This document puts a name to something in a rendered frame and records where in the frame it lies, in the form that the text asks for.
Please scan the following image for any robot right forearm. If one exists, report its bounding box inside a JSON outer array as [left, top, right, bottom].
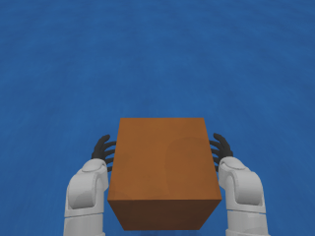
[[218, 156, 271, 236]]

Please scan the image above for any robot right hand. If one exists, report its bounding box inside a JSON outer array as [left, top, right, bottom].
[[209, 133, 233, 172]]

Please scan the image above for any robot left hand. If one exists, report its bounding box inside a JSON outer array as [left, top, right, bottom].
[[91, 134, 117, 172]]

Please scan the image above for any robot left forearm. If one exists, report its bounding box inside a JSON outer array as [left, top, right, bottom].
[[63, 158, 109, 236]]

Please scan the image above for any carton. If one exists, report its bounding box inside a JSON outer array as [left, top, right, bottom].
[[107, 117, 222, 231]]

